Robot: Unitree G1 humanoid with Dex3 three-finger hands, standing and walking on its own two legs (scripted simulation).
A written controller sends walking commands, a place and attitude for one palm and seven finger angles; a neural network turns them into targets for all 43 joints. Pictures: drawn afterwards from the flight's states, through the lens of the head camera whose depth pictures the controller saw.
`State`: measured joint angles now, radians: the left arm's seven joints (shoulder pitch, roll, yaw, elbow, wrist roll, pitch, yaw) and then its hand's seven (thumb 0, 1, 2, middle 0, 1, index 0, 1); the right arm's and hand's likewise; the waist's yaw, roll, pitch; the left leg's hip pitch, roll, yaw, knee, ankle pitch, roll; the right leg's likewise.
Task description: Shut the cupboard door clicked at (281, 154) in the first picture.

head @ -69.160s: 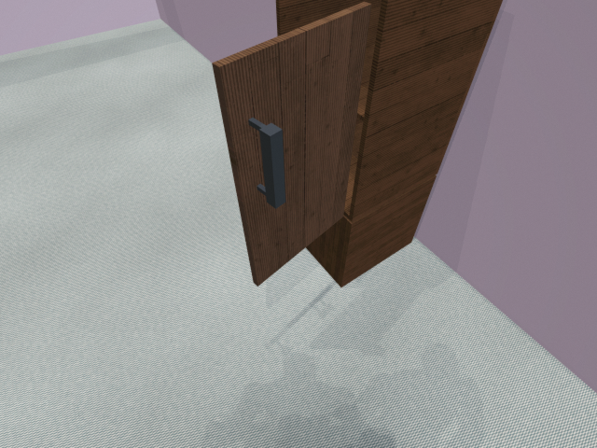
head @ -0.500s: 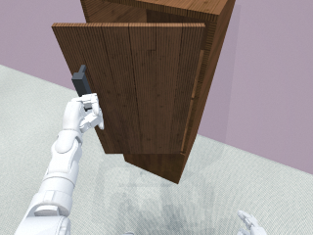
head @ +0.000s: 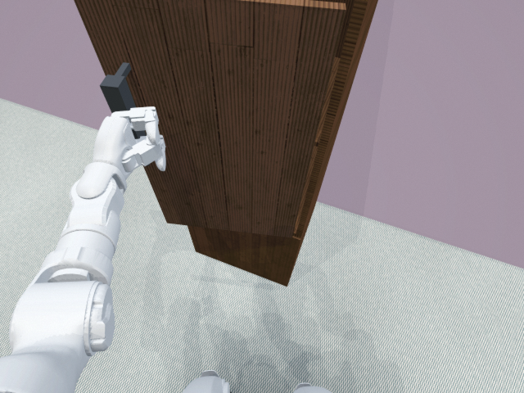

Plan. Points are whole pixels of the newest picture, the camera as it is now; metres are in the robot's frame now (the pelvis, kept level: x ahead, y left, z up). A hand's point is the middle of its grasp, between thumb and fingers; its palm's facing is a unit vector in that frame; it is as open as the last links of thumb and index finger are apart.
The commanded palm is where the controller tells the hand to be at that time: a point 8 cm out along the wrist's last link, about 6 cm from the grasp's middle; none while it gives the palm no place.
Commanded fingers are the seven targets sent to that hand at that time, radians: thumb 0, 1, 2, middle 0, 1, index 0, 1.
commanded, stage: push the door shut along its arc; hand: left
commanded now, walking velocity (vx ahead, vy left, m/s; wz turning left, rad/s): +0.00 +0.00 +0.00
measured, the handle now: (135, 116) +0.54 +0.20 +0.10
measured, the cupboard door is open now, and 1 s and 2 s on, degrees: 14 0 0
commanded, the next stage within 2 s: pull the fist back off the door in 1.22 s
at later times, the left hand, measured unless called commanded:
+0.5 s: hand (181, 121) +0.52 +0.12 +0.11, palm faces -0.26 -0.97 -0.01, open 3.1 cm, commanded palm +0.52 +0.16 +0.11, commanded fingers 0.00 0.90 0.90 -1.30 -1.50 -1.30 -1.50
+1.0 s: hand (196, 105) +0.56 +0.10 +0.11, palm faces -0.36 -0.93 -0.01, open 2.9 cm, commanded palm +0.58 +0.12 +0.11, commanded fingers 0.00 0.90 0.90 -1.30 -1.50 -1.30 -1.50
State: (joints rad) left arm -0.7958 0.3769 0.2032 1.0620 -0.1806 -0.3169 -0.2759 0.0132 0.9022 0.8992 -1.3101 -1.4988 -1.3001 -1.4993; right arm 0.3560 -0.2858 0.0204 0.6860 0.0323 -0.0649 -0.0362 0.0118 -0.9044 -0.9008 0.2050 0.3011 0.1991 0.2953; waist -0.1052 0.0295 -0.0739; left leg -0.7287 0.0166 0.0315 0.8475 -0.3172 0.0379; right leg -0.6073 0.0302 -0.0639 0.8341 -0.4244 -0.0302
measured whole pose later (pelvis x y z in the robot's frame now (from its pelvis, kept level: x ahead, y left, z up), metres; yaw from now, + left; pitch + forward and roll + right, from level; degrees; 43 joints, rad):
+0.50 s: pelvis +0.00 +0.01 -0.01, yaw -1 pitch +17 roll -3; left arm -1.05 0.48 0.24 1.25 -0.13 -0.28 -0.36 0.01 0.90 0.90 -1.30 -1.50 -1.30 -1.50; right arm 0.41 -0.29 0.03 0.69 0.01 -0.06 -0.02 0.01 -0.90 -0.90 0.21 0.30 0.20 0.30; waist -0.19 0.04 -0.09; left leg -0.89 0.03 0.03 0.94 -0.35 0.05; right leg -0.76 0.04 -0.07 0.90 -0.44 -0.02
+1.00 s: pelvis +0.01 +0.00 -0.03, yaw -1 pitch +22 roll -4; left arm -1.26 0.56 0.22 1.34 -0.09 -0.21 -0.44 -0.01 0.86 0.94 -1.30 -1.50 -1.30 -1.50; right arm 0.42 -0.29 0.03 0.71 -0.01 -0.07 -0.03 0.01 -0.90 -0.90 0.21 0.30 0.20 0.30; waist -0.24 0.05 -0.08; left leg -1.02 0.04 0.00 1.01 -0.38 0.04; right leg -0.87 0.06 -0.09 0.95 -0.47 -0.04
